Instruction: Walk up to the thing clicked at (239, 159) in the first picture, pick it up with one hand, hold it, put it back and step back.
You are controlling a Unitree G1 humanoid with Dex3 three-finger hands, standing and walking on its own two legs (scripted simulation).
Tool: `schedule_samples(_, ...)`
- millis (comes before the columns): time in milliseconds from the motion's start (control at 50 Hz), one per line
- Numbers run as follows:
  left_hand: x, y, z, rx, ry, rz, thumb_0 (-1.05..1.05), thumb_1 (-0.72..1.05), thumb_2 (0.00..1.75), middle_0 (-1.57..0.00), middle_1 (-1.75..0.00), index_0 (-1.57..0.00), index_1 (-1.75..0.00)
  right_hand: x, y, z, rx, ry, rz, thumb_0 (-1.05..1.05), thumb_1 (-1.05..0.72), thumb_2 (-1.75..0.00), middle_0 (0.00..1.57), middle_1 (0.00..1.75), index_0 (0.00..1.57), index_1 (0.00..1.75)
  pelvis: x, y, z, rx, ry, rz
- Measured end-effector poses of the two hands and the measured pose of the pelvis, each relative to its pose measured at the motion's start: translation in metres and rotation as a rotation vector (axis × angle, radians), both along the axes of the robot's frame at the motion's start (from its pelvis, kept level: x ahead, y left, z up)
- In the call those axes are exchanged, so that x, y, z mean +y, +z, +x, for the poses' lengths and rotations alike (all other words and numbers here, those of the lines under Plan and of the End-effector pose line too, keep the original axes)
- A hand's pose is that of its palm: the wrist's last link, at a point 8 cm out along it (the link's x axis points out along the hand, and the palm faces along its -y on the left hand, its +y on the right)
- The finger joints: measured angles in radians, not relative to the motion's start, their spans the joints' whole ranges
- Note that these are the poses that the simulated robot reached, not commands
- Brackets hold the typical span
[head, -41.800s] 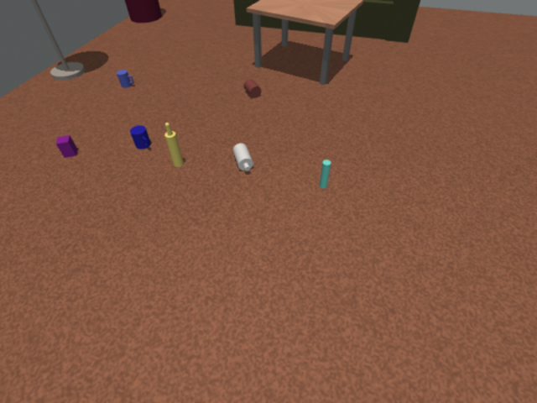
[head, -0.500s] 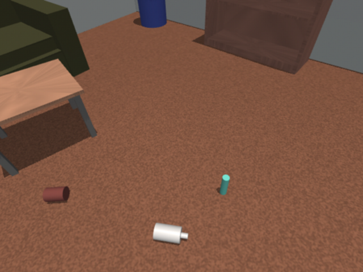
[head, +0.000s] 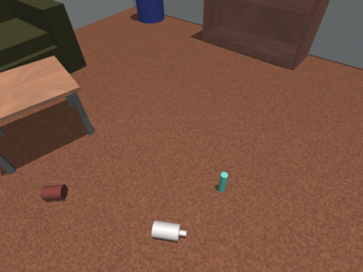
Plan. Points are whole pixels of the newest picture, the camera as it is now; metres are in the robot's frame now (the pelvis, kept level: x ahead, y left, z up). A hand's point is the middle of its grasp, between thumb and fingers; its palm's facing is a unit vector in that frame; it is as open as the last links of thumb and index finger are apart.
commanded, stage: stand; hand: left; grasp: from above
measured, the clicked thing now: (169, 231) +0.48 +0.11 -0.74
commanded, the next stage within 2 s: step back in 0.04 s
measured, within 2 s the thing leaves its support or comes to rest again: neither
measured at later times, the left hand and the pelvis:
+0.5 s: hand out of the picture +0.09 +0.33 -0.18, palm faces -0.07 -0.93 -0.35, open 7.4 cm; pelvis -0.06 +0.07 -0.01, yaw -1 degrees
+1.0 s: hand out of the picture -0.04 +0.31 -0.15, palm faces -0.12 -0.91 -0.41, open 7.4 cm; pelvis -0.16 +0.06 -0.02, yaw -7 degrees
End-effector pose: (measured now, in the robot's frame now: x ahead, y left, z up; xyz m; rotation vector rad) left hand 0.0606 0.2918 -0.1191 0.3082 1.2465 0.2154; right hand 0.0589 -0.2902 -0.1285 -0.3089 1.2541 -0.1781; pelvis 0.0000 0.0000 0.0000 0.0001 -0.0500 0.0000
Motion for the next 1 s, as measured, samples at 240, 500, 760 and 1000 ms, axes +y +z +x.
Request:
schedule_samples(240,0.031,-0.005,0.012,-0.032,-0.036,0.037,0.00,0.90,0.90,-0.20,-0.30,-0.21,-0.30,-0.005,0.005,-0.005,-0.001,-0.021,-0.056,0.00,-0.91,-0.90,0.20,0.30,0.20,0.30,0.020,-0.008,-0.027,0.019,-0.018,0.011)
schedule_samples(500,0.078,-0.024,0.023,-0.090,-0.096,0.002,0.00,0.90,0.90,-0.20,-0.30,-0.20,-0.30,0.050,0.018,-0.074,0.047,-0.045,-0.117,0.01,-0.91,-0.90,0.20,0.30,0.20,0.30,0.072,-0.014,-0.061,0.032,-0.022,-0.027)
schedule_samples(760,0.085,-0.021,-0.042,-0.019,-0.156,0.041,0.00,0.90,0.90,-0.20,-0.30,-0.20,-0.30,0.063,0.000,-0.100,-0.099,-0.086,-0.070,0.00,-0.90,-0.90,0.21,0.30,0.20,0.30,0.079,-0.023,-0.107,0.008,-0.118,-0.002)
schedule_samples(1000,0.059,0.005,-0.107,-0.081,-0.154,0.060,0.00,0.90,0.90,-0.20,-0.30,-0.21,-0.30,0.028,-0.003,-0.158,-0.101,-0.106,-0.043,0.01,-0.91,-0.90,0.21,0.30,0.20,0.30,0.056,-0.018,-0.163,0.001,-0.127,0.039)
